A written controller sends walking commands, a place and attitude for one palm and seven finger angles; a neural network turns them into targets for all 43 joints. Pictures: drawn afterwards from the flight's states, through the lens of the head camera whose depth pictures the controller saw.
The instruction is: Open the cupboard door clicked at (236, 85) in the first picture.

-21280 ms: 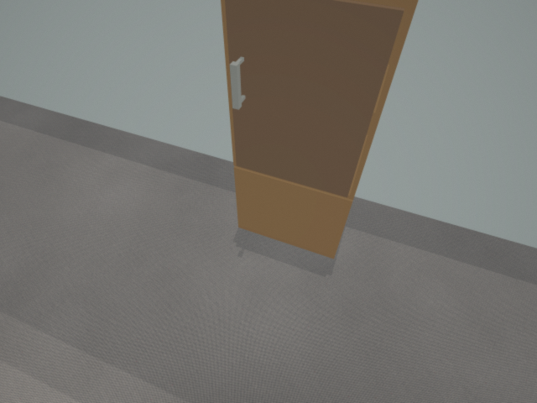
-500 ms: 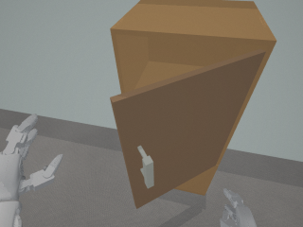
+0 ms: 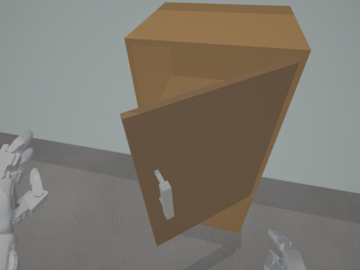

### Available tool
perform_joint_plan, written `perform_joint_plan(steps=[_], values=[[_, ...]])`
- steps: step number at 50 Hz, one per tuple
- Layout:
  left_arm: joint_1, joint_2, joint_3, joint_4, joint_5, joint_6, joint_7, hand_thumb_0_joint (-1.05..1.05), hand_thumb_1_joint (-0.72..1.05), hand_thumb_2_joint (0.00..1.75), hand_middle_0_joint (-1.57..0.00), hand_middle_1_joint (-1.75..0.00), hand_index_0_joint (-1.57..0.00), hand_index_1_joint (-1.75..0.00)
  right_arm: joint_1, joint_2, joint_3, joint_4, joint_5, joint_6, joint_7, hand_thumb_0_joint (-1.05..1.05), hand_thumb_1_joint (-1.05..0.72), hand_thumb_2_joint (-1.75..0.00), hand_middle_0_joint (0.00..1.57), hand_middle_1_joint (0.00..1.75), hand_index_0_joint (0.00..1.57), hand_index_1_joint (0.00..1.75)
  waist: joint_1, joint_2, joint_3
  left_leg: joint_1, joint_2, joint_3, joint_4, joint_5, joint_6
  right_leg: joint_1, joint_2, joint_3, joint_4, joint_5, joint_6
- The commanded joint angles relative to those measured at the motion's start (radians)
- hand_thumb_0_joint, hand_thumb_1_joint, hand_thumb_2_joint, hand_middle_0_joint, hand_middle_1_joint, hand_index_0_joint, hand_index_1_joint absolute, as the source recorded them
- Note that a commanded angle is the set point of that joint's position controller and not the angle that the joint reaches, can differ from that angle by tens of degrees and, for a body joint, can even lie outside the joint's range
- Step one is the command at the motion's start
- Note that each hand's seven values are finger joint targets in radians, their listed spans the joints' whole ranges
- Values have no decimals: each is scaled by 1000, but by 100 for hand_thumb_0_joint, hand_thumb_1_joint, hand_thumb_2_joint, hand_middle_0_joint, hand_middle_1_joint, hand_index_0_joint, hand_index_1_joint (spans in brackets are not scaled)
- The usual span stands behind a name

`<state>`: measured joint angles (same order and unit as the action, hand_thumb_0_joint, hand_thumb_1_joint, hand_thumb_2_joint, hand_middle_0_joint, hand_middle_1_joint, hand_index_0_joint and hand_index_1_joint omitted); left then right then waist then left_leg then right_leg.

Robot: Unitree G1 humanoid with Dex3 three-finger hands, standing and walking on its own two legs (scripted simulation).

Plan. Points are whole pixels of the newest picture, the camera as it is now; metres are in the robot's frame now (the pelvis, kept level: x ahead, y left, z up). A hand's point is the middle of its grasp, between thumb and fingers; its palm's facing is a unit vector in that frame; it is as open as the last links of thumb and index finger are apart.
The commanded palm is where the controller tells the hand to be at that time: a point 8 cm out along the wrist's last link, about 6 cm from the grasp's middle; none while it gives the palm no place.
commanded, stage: step back with the hand held close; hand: left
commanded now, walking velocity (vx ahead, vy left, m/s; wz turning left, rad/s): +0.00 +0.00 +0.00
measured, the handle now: (163, 194) +0.29 +0.08 +0.01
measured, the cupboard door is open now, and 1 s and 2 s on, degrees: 41 41 41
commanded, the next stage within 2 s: stop stepping back and stand still in 1.28 s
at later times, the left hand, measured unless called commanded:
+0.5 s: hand (47, 204) +0.17 +0.25 +0.15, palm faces +0.35 -0.80 -0.49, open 7.4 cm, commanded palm +0.11 +0.29 +0.17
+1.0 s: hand out of the picture +0.11 +0.29 +0.16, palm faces +0.48 -0.74 -0.47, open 7.4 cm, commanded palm +0.05 +0.33 +0.17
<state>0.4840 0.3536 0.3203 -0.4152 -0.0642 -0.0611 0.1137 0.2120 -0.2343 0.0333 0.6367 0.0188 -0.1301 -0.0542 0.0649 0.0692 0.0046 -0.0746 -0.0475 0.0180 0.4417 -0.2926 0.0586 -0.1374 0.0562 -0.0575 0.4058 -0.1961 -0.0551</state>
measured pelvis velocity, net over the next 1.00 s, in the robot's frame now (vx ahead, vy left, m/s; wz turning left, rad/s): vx -0.09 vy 0.02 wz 0.02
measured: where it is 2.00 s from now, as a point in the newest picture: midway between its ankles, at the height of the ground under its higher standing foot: outside the picture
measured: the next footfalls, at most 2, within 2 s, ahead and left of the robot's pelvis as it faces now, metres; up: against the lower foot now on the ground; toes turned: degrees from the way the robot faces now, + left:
right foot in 1.34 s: -0.29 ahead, -0.11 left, +0.00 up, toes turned -6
left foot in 1.84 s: -0.30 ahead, +0.09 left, +0.00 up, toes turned +1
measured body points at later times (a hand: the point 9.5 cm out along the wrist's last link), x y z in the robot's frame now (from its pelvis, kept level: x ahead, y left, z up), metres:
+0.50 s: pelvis -0.03 +0.00 +0.00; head -0.03 +0.00 +0.45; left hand +0.15 +0.29 +0.18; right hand +0.12 -0.27 -0.08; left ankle -0.03 +0.08 -0.74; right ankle +0.02 -0.08 -0.74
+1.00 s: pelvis -0.09 +0.02 -0.02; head -0.09 +0.04 +0.43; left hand +0.08 +0.33 +0.19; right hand +0.06 -0.22 -0.10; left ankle -0.03 +0.08 -0.74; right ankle -0.08 -0.09 -0.72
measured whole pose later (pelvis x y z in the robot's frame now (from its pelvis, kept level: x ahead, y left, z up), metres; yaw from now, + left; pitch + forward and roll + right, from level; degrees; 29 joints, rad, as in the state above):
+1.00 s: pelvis -0.09 +0.02 -0.02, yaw +1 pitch -1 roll -2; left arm 0.49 0.41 0.46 -0.52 0.03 -0.21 0.15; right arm 0.27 -0.21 0.00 0.58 -0.01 -0.06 -0.07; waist -0.01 -0.01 0.01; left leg -0.40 -0.07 0.05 0.67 -0.26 0.11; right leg -0.39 0.07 0.04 0.84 -0.28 0.02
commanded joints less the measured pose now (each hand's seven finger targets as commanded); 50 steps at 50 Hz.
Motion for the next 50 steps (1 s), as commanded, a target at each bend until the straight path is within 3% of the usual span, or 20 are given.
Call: perform_joint_plan(steps=[1,4,5,6,7,9,13,16,20,21,26,29,35,39,41,43,45,46,48,50], values=[[-88,178,119,-173,-2,-74,21,0,90,90,-20,-30,-20,-30,-151,-100,-45,-161,1,-63,-5,0,-90,-90,20,30,20,30,-2,-23,-26,-119,73,-72,-98,178,-45,77,-56,85,-59,83,17],[-91,166,109,-160,-6,-77,17,0,90,90,-20,-30,-20,-30,-153,-98,-47,-158,2,-60,-2,0,-90,-90,20,30,20,30,-4,-13,-24,-113,69,-58,-95,151,-35,71,-60,97,-72,61,22],[-188,205,127,-208,-5,-87,22,0,90,90,-20,-30,-20,-30,-164,-99,-46,-156,2,-64,-4,0,-90,-90,20,30,20,30,-7,-14,-44,-108,65,-58,-91,139,-30,76,-64,106,-79,52,22],[-357,383,305,-235,11,-149,39,0,90,90,-20,-30,-20,-30,-122,-109,-35,-197,11,-53,-10,0,-90,-90,20,30,20,30,-44,20,64,-191,69,-96,-87,19,-16,-10,-112,231,-121,50,15],[-240,286,246,-153,8,-159,28,0,90,90,-20,-30,-20,-30,-116,-103,-50,-171,0,-40,-14,0,-90,-90,20,30,20,30,-50,-83,5,-170,69,-100,-42,10,-9,-13,-143,260,-142,43,12],[-91,194,173,-96,7,-150,13,0,90,90,-20,-30,-20,-30,-122,-115,-59,-174,-3,-15,-3,0,-90,-90,20,30,20,30,-58,-113,-40,-102,62,-77,17,55,-3,-56,-174,292,-169,49,12],[-3,176,144,-129,14,-165,14,0,90,90,-20,-30,-20,-30,-119,-126,-69,-184,-1,14,3,0,-90,-90,20,30,20,30,-63,-59,-125,-125,80,-72,24,103,-14,-22,-204,270,-107,157,10],[5,236,188,-192,19,-170,31,0,90,90,-20,-30,-20,-30,-127,-133,-78,-193,1,31,-3,0,-90,-90,20,30,20,30,-61,-44,-141,-158,86,-81,16,107,-15,-18,-210,262,-84,171,5],[28,271,234,-237,20,-178,48,0,90,90,-20,-30,-20,-30,-121,-117,-83,-214,4,48,-12,0,-90,-90,20,30,20,30,-65,-96,-141,-209,91,-94,14,113,-12,-14,-199,256,-43,188,3],[19,296,254,-259,20,-182,54,0,90,90,-20,-30,-20,-30,-126,-123,-85,-210,2,49,-17,0,-90,-90,20,30,20,30,-62,-64,-146,-219,98,-105,3,136,-15,-3,-200,245,-22,210,-3],[47,270,247,-277,31,-181,60,0,90,90,-20,-30,-20,-30,-128,-134,-88,-229,-2,46,-28,0,-90,-90,20,30,20,30,-51,43,-137,-343,156,-169,-84,158,10,73,-113,183,110,240,34],[43,235,224,-268,43,-176,58,0,90,90,-20,-30,-20,-30,-110,-139,-89,-239,-8,43,-27,0,-90,-90,20,30,20,30,-54,46,-105,-471,187,-191,-121,47,30,116,-84,178,186,199,47],[-5,204,205,-231,70,-164,64,0,90,90,-20,-30,-20,-30,-75,-145,-96,-245,-18,46,-30,0,-90,-90,20,30,20,30,-79,-93,-22,-633,161,-191,-82,-330,52,65,-120,250,159,-1,30],[-67,228,218,-266,78,-176,68,0,90,90,-20,-30,-20,-30,-74,-142,-92,-250,-18,44,-30,0,-90,-90,20,30,20,30,-82,-108,-11,-599,138,-187,-8,-404,56,-49,-153,306,81,-212,17],[-94,259,243,-315,78,-189,74,0,90,90,-20,-30,-20,-30,-75,-144,-90,-244,-25,38,-31,0,-90,-90,20,30,20,30,-82,-69,-26,-557,134,-198,-1,-379,52,-88,-162,305,89,-205,7],[-86,247,241,-344,75,-204,75,0,90,90,-20,-30,-20,-30,-76,-136,-80,-247,-21,27,-29,0,-90,-90,20,30,20,30,-78,12,-50,-592,179,-256,-108,-387,62,-20,-106,227,222,-96,31],[-69,240,261,-356,83,-213,74,0,90,90,-20,-30,-20,-30,-81,-130,-83,-248,-28,16,-30,0,-90,-90,20,30,20,30,-64,111,-67,-715,279,-338,-230,-400,89,118,-31,134,437,23,65],[-57,261,281,-344,84,-213,74,0,90,90,-20,-30,-20,-30,-86,-126,-88,-241,-30,12,-29,0,-90,-90,20,30,20,30,-61,130,-71,-716,316,-352,-261,-373,95,120,-17,124,506,-35,71],[-52,247,282,-325,86,-217,65,0,90,90,-20,-30,-20,-30,-89,-123,-98,-234,-34,3,-21,0,-90,-90,20,30,20,30,-70,89,-53,-775,363,-366,-282,-404,132,143,7,133,622,-122,77],[-33,211,257,-287,76,-223,60,0,90,90,-20,-30,-20,-30,-76,-113,-97,-215,-42,-5,-17,0,-90,-90,20,30,20,30,-75,15,4,-672,339,-333,-214,-210,129,48,-2,129,503,-176,68]])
